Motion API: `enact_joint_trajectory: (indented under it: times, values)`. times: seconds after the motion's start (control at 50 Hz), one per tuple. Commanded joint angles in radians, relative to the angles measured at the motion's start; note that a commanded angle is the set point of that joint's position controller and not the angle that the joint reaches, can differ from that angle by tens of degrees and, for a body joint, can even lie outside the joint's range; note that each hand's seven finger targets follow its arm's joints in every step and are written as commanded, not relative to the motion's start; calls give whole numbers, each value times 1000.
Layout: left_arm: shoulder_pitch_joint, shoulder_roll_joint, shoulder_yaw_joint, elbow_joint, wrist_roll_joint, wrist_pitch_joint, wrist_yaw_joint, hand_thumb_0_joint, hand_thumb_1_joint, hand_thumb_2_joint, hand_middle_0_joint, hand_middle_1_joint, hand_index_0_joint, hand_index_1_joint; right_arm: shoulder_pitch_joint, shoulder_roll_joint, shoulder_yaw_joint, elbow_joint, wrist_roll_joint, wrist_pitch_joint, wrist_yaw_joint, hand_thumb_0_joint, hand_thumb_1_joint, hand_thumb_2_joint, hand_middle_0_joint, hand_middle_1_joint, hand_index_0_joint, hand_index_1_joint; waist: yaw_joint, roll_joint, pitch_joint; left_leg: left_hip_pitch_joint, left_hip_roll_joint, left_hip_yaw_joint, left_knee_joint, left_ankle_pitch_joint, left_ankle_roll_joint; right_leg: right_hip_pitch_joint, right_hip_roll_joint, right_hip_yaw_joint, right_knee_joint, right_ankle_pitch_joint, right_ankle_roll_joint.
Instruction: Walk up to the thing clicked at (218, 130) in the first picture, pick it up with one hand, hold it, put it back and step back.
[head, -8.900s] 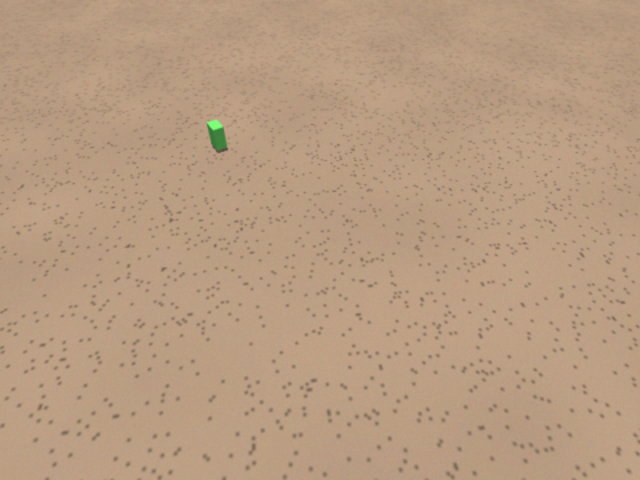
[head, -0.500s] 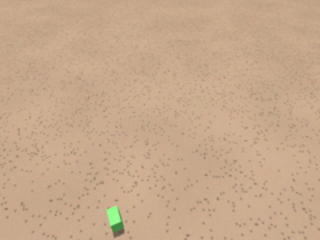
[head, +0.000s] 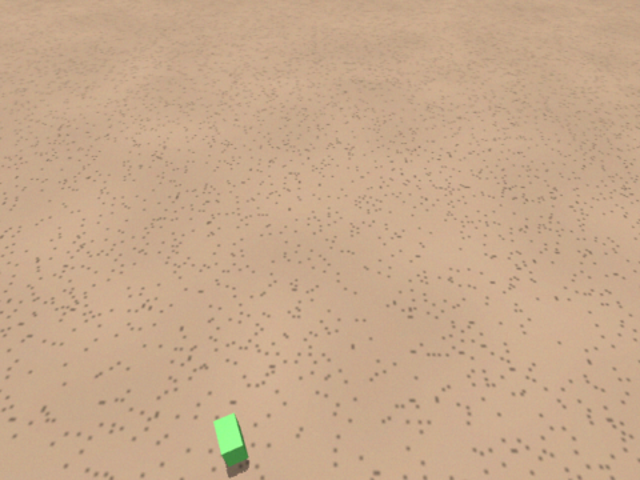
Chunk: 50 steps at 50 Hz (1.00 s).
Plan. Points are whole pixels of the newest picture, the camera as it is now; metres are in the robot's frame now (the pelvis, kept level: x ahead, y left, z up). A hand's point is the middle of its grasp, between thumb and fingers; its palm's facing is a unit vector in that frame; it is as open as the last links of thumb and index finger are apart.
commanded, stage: stand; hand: left
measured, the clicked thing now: (231, 440) +0.40 +0.24 -0.72
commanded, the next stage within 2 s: go down in 0.66 s
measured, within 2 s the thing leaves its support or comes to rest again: neither
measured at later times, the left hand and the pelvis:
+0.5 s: hand out of the picture +0.07 +0.26 -0.16, palm faces -0.02 -0.94 -0.35, open 7.4 cm; pelvis +0.00 +0.00 +0.00, yaw +0 degrees
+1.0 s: hand out of the picture +0.14 +0.26 -0.16, palm faces +0.05 -0.94 -0.33, open 10.9 cm; pelvis -0.02 +0.00 -0.02, yaw +0 degrees
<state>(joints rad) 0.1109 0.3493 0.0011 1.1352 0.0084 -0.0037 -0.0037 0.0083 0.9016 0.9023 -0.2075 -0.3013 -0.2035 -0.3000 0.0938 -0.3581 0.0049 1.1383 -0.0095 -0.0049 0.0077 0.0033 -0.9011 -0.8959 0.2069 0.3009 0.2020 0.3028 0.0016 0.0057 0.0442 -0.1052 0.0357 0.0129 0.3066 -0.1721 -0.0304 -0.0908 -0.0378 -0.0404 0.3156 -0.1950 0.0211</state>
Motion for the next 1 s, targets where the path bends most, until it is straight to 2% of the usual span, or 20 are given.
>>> enact_joint_trajectory:
  times: [0.0,0.2,0.24,0.28,0.52,0.72,0.74,0.76,0.78,0.8,0.82,0.84,0.86,0.88,0.9,0.92,0.94,0.98]
  values:
    - [-36,221,41,-64,1,-25,13,0,900,900,-200,-300,-200,-301,-37,-209,-43,-57,1,-21,-16,0,-900,-900,200,300,200,300,-1,-5,-83,26,108,-72,-34,198,36,11,-106,75,-44,179,-33]
    - [-33,224,42,-63,1,-27,14,0,900,900,-200,-300,-200,-301,-32,-201,-41,-63,2,-20,-14,0,-900,-900,200,300,200,300,-4,-25,-56,19,107,-74,-40,181,37,-6,-105,76,-53,169,-32]
    - [-35,225,43,-67,1,-26,12,0,900,900,-200,-300,-200,-301,-37,-204,-43,-65,2,-21,-14,0,-900,-900,200,300,200,300,-3,-15,-76,35,111,-73,-33,192,38,4,-106,78,-46,175,-36]
    - [-38,224,44,-68,1,-24,13,0,900,900,-200,-300,-200,-301,-35,-207,-45,-64,0,-20,-15,0,-900,-900,200,300,200,300,-4,-9,-65,11,106,-72,-42,153,36,6,-104,77,-53,143,-36]
    - [-27,220,42,-65,1,-23,11,0,900,900,-200,-300,-200,-301,-27,-210,-43,-62,0,-21,-13,0,-900,-900,200,300,200,300,-2,4,-56,6,101,-73,-45,124,36,-6,-103,82,-60,105,-34]
    - [-24,224,41,-71,-1,-25,11,0,900,900,-200,-300,-200,-301,-19,-208,-42,-61,-2,-22,-13,0,-900,-900,200,300,200,300,-3,-2,-66,13,105,-75,-41,155,37,0,-107,85,-51,139,-37]
    - [-25,225,41,-72,2,-24,12,0,820,820,-120,-220,-120,-221,-20,-207,-44,-63,-2,-22,-14,0,-861,-878,206,293,201,292,-3,-6,-72,14,108,-76,-38,158,37,3,-106,84,-49,140,-38]
    - [-376,30,35,-423,-51,-115,24,0,740,740,-52,-140,-59,-141,7,-38,-5,-342,69,-70,-36,0,-941,-921,199,300,200,300,-124,38,22,-110,-40,50,32,-10,35,-228,26,17,6,68,-27]
    - [-448,88,58,-330,-46,-100,31,0,660,660,-47,-80,-53,-70,60,-69,-10,-287,71,-70,-46,0,-984,-926,199,300,200,300,-91,8,-19,-102,-41,42,41,-32,38,-177,26,2,11,36,-26]
    - [-278,210,129,-190,-21,-67,38,0,580,580,-49,-106,-56,-96,93,-105,-33,-292,74,-63,-57,0,-983,-925,199,300,200,300,-56,-29,-10,-128,-35,38,48,-35,38,-166,34,-11,14,5,-30]
    - [-244,232,155,-115,-1,-50,27,0,500,500,-47,-106,-57,-94,107,-106,-47,-310,65,-58,-55,0,-961,-918,199,300,200,300,-48,-62,-52,-163,-41,38,90,-31,42,-172,32,-9,38,-6,-30]
    - [-295,251,169,-114,15,-46,13,0,420,420,-53,-104,-68,-86,110,-101,-52,-335,62,-60,-56,0,-962,-916,200,300,200,300,-39,-73,-75,-187,-41,35,128,-17,46,-195,33,-9,75,7,-31]
    - [-303,266,193,-118,37,-52,3,0,340,340,-56,-110,-67,-95,118,-100,-68,-357,46,-65,-58,0,-960,-916,199,300,200,300,-27,-69,-152,-188,-41,32,157,6,44,-179,27,-1,112,41,-29]
    - [-203,239,206,-59,56,-36,-6,0,260,260,-59,-113,-71,-98,153,-90,-78,-367,37,-65,-56,0,-931,-908,200,300,200,300,-16,-52,-193,-216,-46,31,187,34,40,-183,25,1,148,71,-31]
    - [-153,235,228,-72,69,-27,-14,0,180,180,-59,-107,-73,-90,156,-86,-87,-391,29,-66,-50,0,-917,-904,200,300,200,300,11,-3,-229,-233,-52,32,211,49,34,-182,23,4,176,75,-37]
    - [-128,244,247,-114,76,-17,-15,0,124,158,-68,-102,-80,-87,164,-84,-92,-416,28,-70,-47,0,-924,-905,200,300,200,300,26,23,-274,-226,-54,30,226,82,29,-172,26,5,201,98,-41]
    - [-96,233,247,-123,77,-4,-14,0,80,156,-71,-115,-85,-97,160,-77,-91,-434,30,-70,-46,0,-908,-900,200,300,200,300,29,31,-275,-234,-58,29,231,97,26,-173,27,4,204,105,-41]
    - [-74,202,243,-164,74,34,-18,0,-27,131,-78,-115,-90,-99,146,-72,-93,-470,34,-74,-44,0,-879,-892,200,300,200,300,17,42,-233,-260,-53,23,232,67,25,-224,34,1,207,69,-43]
